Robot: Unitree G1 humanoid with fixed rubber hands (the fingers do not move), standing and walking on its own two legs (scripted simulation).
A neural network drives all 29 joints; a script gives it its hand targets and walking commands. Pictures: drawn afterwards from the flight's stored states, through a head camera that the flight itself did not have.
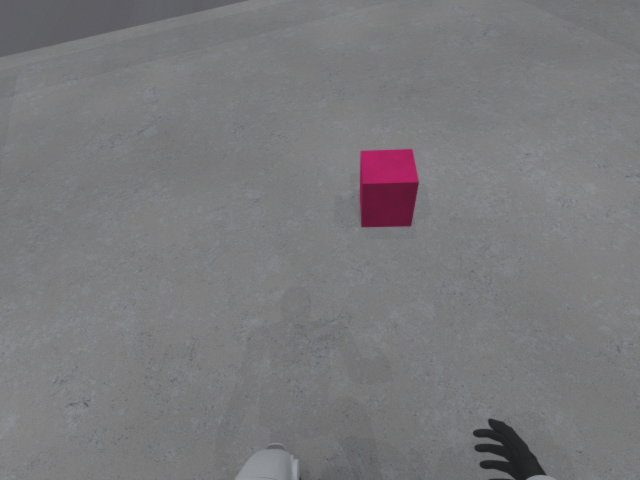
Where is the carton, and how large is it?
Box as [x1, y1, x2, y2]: [360, 149, 418, 226]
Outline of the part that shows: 411,149 361,151 361,226 410,225 418,183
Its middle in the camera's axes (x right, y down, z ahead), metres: +0.28 -0.22 +1.61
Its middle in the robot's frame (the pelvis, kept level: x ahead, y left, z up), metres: +1.29 -0.09 -0.66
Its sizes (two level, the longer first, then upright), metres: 0.210 0.200 0.250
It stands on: the floor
